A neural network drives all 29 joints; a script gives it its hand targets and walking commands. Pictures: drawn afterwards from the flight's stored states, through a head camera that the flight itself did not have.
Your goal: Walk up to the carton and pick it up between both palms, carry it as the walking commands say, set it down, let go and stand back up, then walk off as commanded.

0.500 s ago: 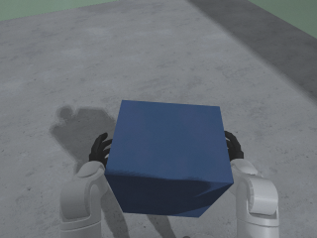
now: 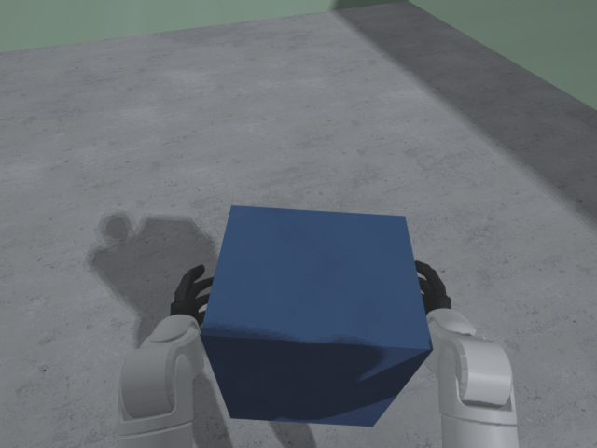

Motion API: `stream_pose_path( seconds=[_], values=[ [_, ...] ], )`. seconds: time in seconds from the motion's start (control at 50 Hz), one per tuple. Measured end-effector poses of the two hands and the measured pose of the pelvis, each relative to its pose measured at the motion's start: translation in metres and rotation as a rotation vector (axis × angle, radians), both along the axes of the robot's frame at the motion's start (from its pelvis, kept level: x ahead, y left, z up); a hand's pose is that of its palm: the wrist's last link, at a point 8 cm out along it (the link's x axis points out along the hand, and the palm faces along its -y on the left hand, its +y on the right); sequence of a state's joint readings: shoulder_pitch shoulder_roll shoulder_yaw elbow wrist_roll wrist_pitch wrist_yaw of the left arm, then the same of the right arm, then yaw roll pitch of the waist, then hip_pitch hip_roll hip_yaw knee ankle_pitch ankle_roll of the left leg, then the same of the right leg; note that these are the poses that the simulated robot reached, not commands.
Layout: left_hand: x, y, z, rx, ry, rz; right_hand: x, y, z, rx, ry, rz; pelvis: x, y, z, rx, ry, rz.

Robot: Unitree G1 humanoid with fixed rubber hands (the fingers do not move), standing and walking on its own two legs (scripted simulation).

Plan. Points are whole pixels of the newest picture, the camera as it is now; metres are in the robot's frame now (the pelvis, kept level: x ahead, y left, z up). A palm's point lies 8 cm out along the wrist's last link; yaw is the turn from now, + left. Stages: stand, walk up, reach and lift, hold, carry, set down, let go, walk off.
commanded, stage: carry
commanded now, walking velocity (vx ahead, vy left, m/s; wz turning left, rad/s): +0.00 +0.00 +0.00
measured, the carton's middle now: (309, 327) +0.27 +0.00 +0.01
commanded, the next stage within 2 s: none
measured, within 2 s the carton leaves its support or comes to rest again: neither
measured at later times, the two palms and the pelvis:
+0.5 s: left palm (190, 323) +0.25 +0.16 +0.05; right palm (429, 321) +0.26 -0.15 +0.05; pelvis -0.01 +0.00 +0.00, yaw +0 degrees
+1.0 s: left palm (209, 341) +0.24 +0.13 +0.03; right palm (449, 343) +0.24 -0.18 +0.03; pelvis -0.03 -0.02 +0.00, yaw +0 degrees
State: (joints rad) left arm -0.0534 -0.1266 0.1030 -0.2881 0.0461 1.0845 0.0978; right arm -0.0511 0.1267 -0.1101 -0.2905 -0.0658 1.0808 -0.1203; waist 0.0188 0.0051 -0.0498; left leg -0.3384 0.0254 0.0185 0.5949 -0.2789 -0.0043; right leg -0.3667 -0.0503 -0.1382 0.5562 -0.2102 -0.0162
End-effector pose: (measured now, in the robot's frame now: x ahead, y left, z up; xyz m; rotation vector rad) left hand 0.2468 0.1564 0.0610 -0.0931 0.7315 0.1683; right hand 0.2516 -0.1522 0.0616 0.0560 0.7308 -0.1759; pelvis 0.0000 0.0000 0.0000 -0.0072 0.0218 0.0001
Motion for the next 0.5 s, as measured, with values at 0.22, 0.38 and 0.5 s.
stream_pose_path(
  seconds=[0.22, 0.38, 0.5],
  values=[
    [0.005, 0.004, 0.001, 0.009, -0.032, -0.003, 0.005, 0.005, -0.001, 0.011, -0.032, -0.004, -0.005, 0.005, 0.0, 0.001, 0.0, 0.002],
    [0.01, 0.003, -0.007, 0.028, -0.004, -0.014, 0.007, 0.003, -0.015, 0.015, -0.004, -0.003, -0.004, 0.005, 0.0, 0.006, 0.0, 0.005],
    [0.008, 0.0, -0.011, 0.035, -0.021, -0.019, 0.007, 0.0, -0.017, 0.015, -0.021, -0.001, -0.007, 0.002, -0.001, 0.004, -0.01, 0.003]
  ],
)
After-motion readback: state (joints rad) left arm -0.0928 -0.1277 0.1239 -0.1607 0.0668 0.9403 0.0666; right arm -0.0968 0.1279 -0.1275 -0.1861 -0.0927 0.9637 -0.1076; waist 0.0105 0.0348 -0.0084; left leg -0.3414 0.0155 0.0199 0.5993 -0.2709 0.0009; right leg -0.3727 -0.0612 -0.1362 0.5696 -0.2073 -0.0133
